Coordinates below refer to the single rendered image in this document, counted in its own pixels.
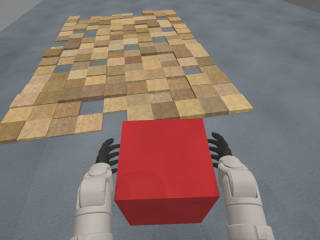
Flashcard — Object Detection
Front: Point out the left robot forearm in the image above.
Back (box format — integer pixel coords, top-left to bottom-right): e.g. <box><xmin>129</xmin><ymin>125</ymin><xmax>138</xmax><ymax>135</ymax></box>
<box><xmin>69</xmin><ymin>162</ymin><xmax>114</xmax><ymax>240</ymax></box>

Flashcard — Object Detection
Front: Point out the right robot forearm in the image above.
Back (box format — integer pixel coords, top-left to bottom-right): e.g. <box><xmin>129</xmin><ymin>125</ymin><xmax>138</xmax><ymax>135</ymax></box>
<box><xmin>218</xmin><ymin>155</ymin><xmax>275</xmax><ymax>240</ymax></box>

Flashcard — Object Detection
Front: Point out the carton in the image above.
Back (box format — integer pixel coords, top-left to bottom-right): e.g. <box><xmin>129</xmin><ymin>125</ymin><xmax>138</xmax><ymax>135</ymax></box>
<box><xmin>114</xmin><ymin>118</ymin><xmax>220</xmax><ymax>226</ymax></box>

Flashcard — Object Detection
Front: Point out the left robot hand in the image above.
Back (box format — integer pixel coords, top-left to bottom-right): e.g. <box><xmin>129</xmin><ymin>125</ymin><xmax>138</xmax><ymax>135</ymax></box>
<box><xmin>95</xmin><ymin>138</ymin><xmax>120</xmax><ymax>174</ymax></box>

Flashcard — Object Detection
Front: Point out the right robot hand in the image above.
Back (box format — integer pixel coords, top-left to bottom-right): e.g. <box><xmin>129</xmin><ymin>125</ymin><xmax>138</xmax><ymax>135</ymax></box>
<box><xmin>207</xmin><ymin>132</ymin><xmax>233</xmax><ymax>169</ymax></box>

